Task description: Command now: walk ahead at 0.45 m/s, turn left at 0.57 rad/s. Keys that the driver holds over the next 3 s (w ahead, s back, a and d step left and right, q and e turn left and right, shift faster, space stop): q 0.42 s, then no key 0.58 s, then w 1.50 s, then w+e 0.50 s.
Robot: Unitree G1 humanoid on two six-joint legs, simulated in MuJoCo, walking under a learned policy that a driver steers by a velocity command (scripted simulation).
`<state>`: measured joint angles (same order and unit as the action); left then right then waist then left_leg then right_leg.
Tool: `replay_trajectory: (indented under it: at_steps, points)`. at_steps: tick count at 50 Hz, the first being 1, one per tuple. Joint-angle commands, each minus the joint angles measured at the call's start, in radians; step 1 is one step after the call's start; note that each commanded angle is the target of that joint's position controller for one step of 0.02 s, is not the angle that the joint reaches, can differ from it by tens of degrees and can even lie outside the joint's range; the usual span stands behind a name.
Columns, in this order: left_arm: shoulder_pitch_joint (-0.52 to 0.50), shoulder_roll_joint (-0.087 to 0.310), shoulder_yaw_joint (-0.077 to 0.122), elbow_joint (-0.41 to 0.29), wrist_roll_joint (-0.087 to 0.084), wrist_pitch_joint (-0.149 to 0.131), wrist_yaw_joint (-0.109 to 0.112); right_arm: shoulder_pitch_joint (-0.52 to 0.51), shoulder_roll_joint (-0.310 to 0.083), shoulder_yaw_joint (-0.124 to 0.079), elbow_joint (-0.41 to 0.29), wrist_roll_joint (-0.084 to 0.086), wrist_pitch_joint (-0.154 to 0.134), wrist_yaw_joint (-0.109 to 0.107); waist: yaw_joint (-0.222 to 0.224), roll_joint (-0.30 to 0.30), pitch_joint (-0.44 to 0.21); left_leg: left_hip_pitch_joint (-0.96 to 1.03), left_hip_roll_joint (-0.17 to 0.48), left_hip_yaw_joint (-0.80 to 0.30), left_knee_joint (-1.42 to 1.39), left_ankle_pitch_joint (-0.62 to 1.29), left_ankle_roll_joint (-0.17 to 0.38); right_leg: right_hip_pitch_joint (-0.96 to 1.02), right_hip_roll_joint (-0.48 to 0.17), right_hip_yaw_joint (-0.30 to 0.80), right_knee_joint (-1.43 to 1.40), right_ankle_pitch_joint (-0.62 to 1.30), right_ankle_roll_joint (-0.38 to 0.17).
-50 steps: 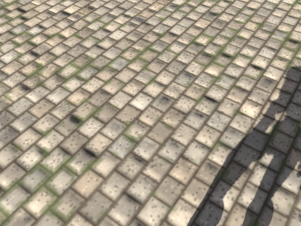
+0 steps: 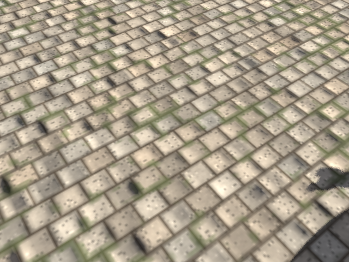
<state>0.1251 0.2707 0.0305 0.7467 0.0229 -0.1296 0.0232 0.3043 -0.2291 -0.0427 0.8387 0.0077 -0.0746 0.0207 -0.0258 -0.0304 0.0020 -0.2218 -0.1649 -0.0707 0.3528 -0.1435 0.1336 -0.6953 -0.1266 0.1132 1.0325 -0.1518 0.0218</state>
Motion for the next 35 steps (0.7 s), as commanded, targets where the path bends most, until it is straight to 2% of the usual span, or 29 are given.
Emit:
replay_trajectory:
  at_steps: [1, 3, 5, 7, 9, 10, 11, 12, 13, 14, 15, 16, 17, 18, 19, 22, 24, 26, 29, 30, 31, 32, 33, 34, 35]
  points:
    - [-0.022, 0.042, 0.01, -0.068, 0.005, 0.009, 0.015, -0.023, -0.161, -0.04, -0.084, 0.009, -0.012, -0.024, 0.01, 0.075, 0.026, -0.179, 0.196, -0.181, -0.123, 0.173, 0.13, 0.132, 0.063, -0.072, -0.242, 0.175, 0.028]
    - [-0.093, 0.032, 0.005, -0.098, -0.002, 0.009, 0.013, 0.022, -0.17, -0.044, -0.077, 0.015, 0.003, -0.03, -0.023, 0.102, 0.0, -0.135, 0.179, -0.18, -0.054, 0.271, 0.09, 0.176, 0.119, -0.085, -0.389, 0.214, 0.034]
    - [-0.121, 0.051, 0.011, -0.119, -0.015, 0.01, 0.007, 0.05, -0.171, -0.046, -0.075, 0.019, 0.021, -0.037, -0.034, 0.13, -0.044, -0.061, 0.196, -0.232, 0.014, 0.306, 0.065, 0.2, 0.154, -0.074, -0.449, 0.206, 0.038]
    - [-0.124, 0.081, 0.02, -0.131, -0.019, 0.008, -0.002, 0.048, -0.158, -0.044, -0.087, 0.022, 0.04, -0.049, -0.024, 0.138, -0.068, 0.029, 0.217, -0.313, 0.095, 0.282, 0.047, 0.205, 0.171, -0.04, -0.518, 0.151, 0.024]
    - [-0.064, 0.103, 0.031, -0.121, -0.013, -0.004, -0.01, -0.003, -0.151, -0.043, -0.12, 0.017, 0.053, -0.062, 0.021, 0.16, -0.088, 0.075, 0.211, -0.366, 0.198, 0.281, 0.018, 0.28, 0.167, -0.031, -0.609, 0.152, -0.014]
    - [0.017, 0.124, 0.038, -0.106, -0.001, -0.012, -0.007, -0.037, -0.129, -0.035, -0.144, 0.014, 0.055, -0.063, 0.066, 0.152, -0.135, 0.037, 0.165, -0.335, 0.316, 0.265, -0.018, 0.427, 0.116, -0.025, -0.673, 0.277, -0.052]
    - [0.14, 0.192, 0.051, -0.101, 0.02, -0.01, 0.003, -0.03, -0.07, -0.014, -0.177, -0.006, 0.049, -0.061, 0.095, 0.022, -0.281, -0.119, 0.095, -0.231, 0.594, -0.006, -0.072, 0.721, -0.105, 0.139, -0.602, 0.596, -0.138]
    - [0.171, 0.209, 0.054, -0.105, 0.033, 0.009, 0.003, 0.187, -0.048, -0.005, -0.178, 0.003, 0.037, -0.05, 0.008, -0.27, -0.427, -0.375, -0.035, -0.164, 0.818, -0.621, -0.119, 1.008, -0.36, 0.475, -0.562, 0.822, -0.348]
    - [0.133, 0.162, 0.056, -0.121, -0.005, 0.028, 0.002, 0.231, -0.171, -0.026, -0.15, 0.015, 0.041, -0.04, 0.006, -0.221, -0.43, -0.463, 0.082, -0.151, 0.974, -0.538, -0.146, 0.955, -0.398, 0.562, -0.589, 0.509, -0.37]
    - [0.091, 0.088, 0.038, -0.151, -0.011, 0.043, 0.011, 0.112, -0.224, -0.046, -0.155, 0.022, 0.062, -0.044, 0.05, -0.105, -0.298, -0.506, 0.117, -0.104, 1.027, -0.441, -0.178, 0.846, -0.307, 0.407, -0.619, 0.347, -0.316]
    - [0.043, 0.069, 0.026, -0.152, -0.01, 0.061, 0.015, 0.041, -0.217, -0.05, -0.172, 0.018, 0.083, -0.051, 0.043, -0.033, -0.206, -0.505, 0.144, -0.066, 1.018, -0.37, -0.197, 0.715, -0.236, 0.289, -0.654, 0.253, -0.271]
    - [0.009, 0.069, 0.021, -0.152, -0.008, 0.071, 0.015, 0.01, -0.203, -0.053, -0.186, 0.012, 0.101, -0.058, 0.028, -0.034, -0.127, -0.485, 0.166, -0.051, 0.991, -0.333, -0.206, 0.593, -0.185, 0.214, -0.686, 0.21, -0.252]
    - [-0.01, 0.084, 0.025, -0.144, 0.0, 0.077, 0.014, 0.02, -0.165, -0.046, -0.191, 0.013, 0.114, -0.057, 0.008, -0.054, -0.077, -0.425, 0.171, -0.019, 0.955, -0.299, -0.209, 0.481, -0.134, 0.127, -0.722, 0.212, -0.237]
    - [-0.013, 0.093, 0.03, -0.139, 0.005, 0.077, 0.011, 0.037, -0.13, -0.04, -0.195, 0.013, 0.119, -0.057, 0.001, -0.076, -0.061, -0.38, 0.167, 0.011, 0.909, -0.272, -0.21, 0.429, -0.1, 0.058, -0.746, 0.229, -0.233]
    - [-0.011, 0.099, 0.033, -0.133, 0.007, 0.076, 0.009, 0.04, -0.107, -0.035, -0.202, 0.014, 0.118, -0.057, 0.0, -0.094, -0.064, -0.364, 0.166, 0.03, 0.861, -0.26, -0.212, 0.426, -0.093, 0.017, -0.754, 0.273, -0.244]
    - [0.007, 0.121, 0.045, -0.112, -0.002, 0.08, 0.01, -0.015, -0.092, -0.027, -0.236, 0.002, 0.113, -0.053, 0.016, -0.091, -0.117, -0.34, 0.197, 0.033, 0.724, -0.225, -0.211, 0.481, -0.143, -0.012, -0.749, 0.383, -0.285]
    - [-0.004, 0.136, 0.05, -0.107, -0.01, 0.091, 0.009, -0.04, -0.087, -0.021, -0.248, -0.001, 0.112, -0.044, 0.019, -0.089, -0.142, -0.27, 0.203, 0.041, 0.62, -0.197, -0.198, 0.475, -0.152, -0.034, -0.749, 0.35, -0.29]
    - [-0.007, 0.15, 0.053, -0.098, -0.019, 0.099, 0.003, -0.059, -0.097, -0.021, -0.255, -0.001, 0.114, -0.035, 0.026, -0.106, -0.138, -0.207, 0.196, 0.061, 0.525, -0.184, -0.181, 0.459, -0.152, -0.048, -0.75, 0.265, -0.287]
    - [0.01, 0.161, 0.054, -0.078, -0.035, 0.107, -0.006, -0.076, -0.106, -0.024, -0.267, -0.003, 0.112, -0.024, 0.03, -0.12, -0.121, -0.13, 0.175, 0.084, 0.345, -0.167, -0.141, 0.471, -0.158, -0.034, -0.716, 0.15, -0.266]
    - [0.003, 0.157, 0.051, -0.072, -0.043, 0.111, -0.006, -0.052, -0.102, -0.026, -0.257, -0.004, 0.108, -0.021, 0.011, -0.118, -0.118, -0.064, 0.159, 0.106, 0.226, -0.101, -0.119, 0.457, -0.146, -0.044, -0.681, 0.133, -0.243]
    - [0.027, 0.136, 0.044, -0.058, -0.048, 0.113, -0.006, -0.031, -0.108, -0.03, -0.246, -0.006, 0.105, -0.019, 0.004, -0.11, -0.115, 0.015, 0.138, 0.118, 0.121, -0.049, -0.095, 0.428, -0.119, -0.06, -0.638, 0.101, -0.204]
    - [0.075, 0.1, 0.031, -0.037, -0.042, 0.112, -0.009, -0.016, -0.137, -0.037, -0.252, -0.014, 0.103, -0.023, 0.005, -0.063, -0.124, 0.12, 0.196, 0.034, 0.046, 0.034, -0.063, 0.358, -0.076, -0.093, -0.568, -0.001, -0.126]
    - [0.102, 0.018, 0.003, -0.059, 0.008, 0.106, -0.023, -0.017, -0.225, -0.05, -0.276, -0.028, 0.106, -0.037, 0.054, 0.207, -0.155, 0.238, 0.45, -0.261, 0.024, 0.291, 0.014, 0.198, 0.034, -0.207, -0.314, -0.308, -0.018]
    - [0.042, 0.058, 0.018, -0.088, -0.001, 0.105, -0.014, -0.045, -0.23, -0.048, -0.282, -0.046, 0.096, -0.033, 0.019, 0.296, -0.111, 0.076, 0.558, -0.349, -0.031, 0.292, 0.173, 0.119, 0.085, -0.146, -0.188, -0.48, 0.014]
    - [0.007, 0.123, 0.038, -0.082, -0.019, 0.113, -0.004, -0.068, -0.195, -0.04, -0.28, -0.052, 0.078, -0.028, 0.002, 0.222, -0.076, 0.012, 0.506, -0.306, -0.056, 0.191, 0.177, 0.137, 0.065, -0.095, -0.086, -0.439, 0.02]
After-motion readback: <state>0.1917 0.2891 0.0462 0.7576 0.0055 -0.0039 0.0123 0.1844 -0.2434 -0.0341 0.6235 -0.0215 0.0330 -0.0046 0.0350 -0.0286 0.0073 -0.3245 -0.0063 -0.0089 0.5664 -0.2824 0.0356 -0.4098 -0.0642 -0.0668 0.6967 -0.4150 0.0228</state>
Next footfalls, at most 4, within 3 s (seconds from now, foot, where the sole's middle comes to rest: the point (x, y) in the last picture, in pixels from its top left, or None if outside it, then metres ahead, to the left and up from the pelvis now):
0.22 right None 0.30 -0.13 -0.78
0.64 left None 0.18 0.10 -0.78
0.96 right None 0.25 -0.13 -0.78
1.70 right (176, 240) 0.59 -0.01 -0.78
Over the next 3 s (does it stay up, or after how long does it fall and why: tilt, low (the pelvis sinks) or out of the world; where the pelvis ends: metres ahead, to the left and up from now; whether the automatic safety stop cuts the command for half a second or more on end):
stays up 1.05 0.25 0.00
